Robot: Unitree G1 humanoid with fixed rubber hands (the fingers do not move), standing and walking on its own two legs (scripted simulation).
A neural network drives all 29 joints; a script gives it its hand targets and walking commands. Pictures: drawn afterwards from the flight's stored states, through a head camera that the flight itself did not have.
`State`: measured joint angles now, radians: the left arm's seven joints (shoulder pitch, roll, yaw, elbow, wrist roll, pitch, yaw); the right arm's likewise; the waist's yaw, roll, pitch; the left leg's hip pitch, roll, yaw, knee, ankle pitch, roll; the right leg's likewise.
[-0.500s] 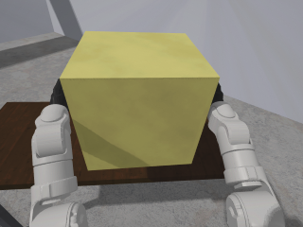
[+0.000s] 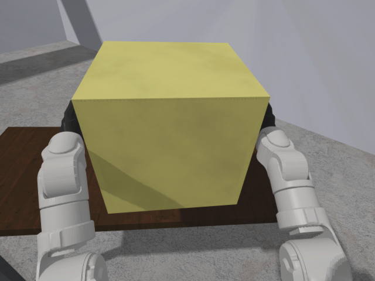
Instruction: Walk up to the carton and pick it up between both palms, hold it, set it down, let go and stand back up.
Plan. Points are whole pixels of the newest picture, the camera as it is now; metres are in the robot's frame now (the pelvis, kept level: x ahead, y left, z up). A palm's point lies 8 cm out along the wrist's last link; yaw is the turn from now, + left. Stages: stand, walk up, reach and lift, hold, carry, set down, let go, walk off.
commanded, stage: hold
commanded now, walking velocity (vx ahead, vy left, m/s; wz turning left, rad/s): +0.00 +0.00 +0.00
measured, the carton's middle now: (171, 123) +0.41 +0.00 +0.18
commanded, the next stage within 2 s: none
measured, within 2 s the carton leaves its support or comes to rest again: neither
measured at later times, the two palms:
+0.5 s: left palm (74, 135) +0.35 +0.19 +0.20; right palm (263, 128) +0.35 -0.18 +0.21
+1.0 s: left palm (74, 133) +0.35 +0.19 +0.21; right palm (264, 128) +0.35 -0.18 +0.21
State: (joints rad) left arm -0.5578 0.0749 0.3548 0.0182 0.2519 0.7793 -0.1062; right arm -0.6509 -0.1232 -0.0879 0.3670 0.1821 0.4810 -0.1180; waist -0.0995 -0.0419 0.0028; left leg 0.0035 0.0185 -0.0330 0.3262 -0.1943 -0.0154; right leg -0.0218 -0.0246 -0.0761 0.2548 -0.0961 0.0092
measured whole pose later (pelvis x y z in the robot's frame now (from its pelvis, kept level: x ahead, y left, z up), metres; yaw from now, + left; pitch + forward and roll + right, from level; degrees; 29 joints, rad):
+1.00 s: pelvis +0.00 +0.00 +0.00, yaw +0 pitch -8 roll -1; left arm -0.57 0.08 0.35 0.04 0.25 0.77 -0.11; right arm -0.65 -0.12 -0.10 0.38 0.18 0.47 -0.12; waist -0.09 -0.04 0.00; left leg 0.00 0.02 -0.03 0.32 -0.19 -0.02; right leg -0.03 -0.02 -0.07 0.26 -0.09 0.01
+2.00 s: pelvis +0.00 +0.00 +0.00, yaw +0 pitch -8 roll -1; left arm -0.56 0.07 0.35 0.02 0.25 0.77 -0.10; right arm -0.64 -0.12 -0.10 0.37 0.18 0.47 -0.12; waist -0.09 -0.04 0.01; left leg 0.00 0.02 -0.03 0.33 -0.19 -0.02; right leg -0.03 -0.02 -0.07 0.26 -0.10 0.01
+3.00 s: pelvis +0.00 +0.00 +0.00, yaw +0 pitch -8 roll -1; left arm -0.56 0.08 0.35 0.02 0.25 0.77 -0.10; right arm -0.65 -0.12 -0.10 0.36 0.18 0.46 -0.12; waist -0.09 -0.04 0.01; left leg -0.01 0.02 -0.03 0.33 -0.19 -0.02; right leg -0.04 -0.02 -0.07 0.26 -0.10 0.00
